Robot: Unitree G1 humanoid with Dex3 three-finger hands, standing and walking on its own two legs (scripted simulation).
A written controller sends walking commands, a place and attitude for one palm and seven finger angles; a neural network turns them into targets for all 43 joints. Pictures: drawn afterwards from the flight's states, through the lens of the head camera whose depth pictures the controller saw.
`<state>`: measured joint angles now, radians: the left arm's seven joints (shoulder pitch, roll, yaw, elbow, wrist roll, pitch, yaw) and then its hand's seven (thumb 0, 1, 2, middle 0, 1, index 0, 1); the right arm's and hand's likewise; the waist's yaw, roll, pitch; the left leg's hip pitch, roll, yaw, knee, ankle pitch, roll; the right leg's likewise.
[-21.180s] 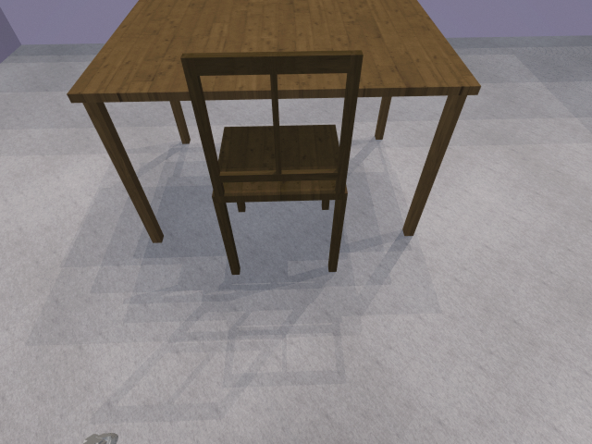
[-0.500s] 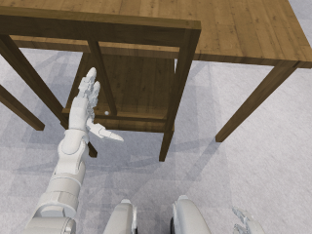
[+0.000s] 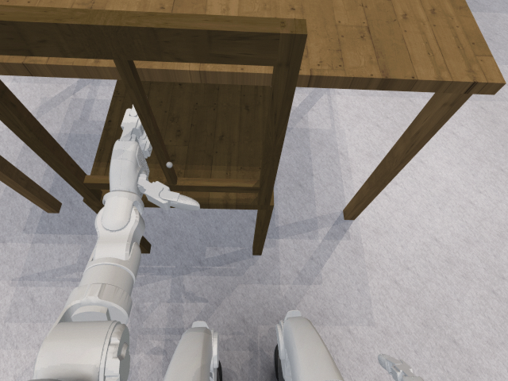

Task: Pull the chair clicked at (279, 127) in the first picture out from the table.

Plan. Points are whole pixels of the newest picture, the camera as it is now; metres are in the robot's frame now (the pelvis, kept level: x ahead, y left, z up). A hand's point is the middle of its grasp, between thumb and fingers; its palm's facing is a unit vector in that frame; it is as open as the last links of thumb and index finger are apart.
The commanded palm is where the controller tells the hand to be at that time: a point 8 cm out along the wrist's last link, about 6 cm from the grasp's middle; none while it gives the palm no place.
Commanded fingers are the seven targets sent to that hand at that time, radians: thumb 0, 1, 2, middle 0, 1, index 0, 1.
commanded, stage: push the fingers through the gap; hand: left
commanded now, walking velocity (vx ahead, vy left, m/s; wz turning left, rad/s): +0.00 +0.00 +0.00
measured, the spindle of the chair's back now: (154, 135) +0.49 +0.14 +0.04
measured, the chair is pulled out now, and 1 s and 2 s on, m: -0.03 -0.03 0.02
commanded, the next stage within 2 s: hook a spindle and tug to test in 0.10 s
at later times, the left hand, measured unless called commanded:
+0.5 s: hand (168, 167) +0.44 +0.11 +0.03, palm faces -0.08 -1.00 -0.04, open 15.9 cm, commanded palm +0.41 +0.16 +0.03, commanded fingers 0.00 -0.44 0.32 -0.34 -0.96 -0.34 -0.96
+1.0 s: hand (167, 160) +0.45 +0.12 +0.03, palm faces -0.06 -1.00 -0.02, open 7.3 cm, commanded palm +0.42 +0.16 +0.03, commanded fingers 0.00 0.90 0.90 -0.50 -1.45 -0.50 -1.45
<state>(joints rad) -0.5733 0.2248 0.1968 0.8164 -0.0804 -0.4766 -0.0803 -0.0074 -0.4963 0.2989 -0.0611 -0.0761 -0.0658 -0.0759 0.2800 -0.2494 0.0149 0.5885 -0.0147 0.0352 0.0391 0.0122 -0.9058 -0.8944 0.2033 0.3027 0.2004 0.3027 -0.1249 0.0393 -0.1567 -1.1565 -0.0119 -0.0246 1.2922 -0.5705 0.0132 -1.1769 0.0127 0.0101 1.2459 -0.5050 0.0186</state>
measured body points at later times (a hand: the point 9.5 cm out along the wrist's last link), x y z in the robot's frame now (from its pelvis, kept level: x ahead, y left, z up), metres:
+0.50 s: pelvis +0.00 +0.00 +0.00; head +0.13 +0.00 +0.43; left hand +0.44 +0.17 +0.03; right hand +0.09 -0.26 -0.12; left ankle +0.02 +0.11 -0.62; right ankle +0.04 -0.13 -0.62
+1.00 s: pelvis +0.01 +0.00 +0.01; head +0.15 +0.01 +0.43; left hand +0.45 +0.17 +0.03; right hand +0.09 -0.25 -0.12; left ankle +0.02 +0.11 -0.62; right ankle +0.04 -0.13 -0.62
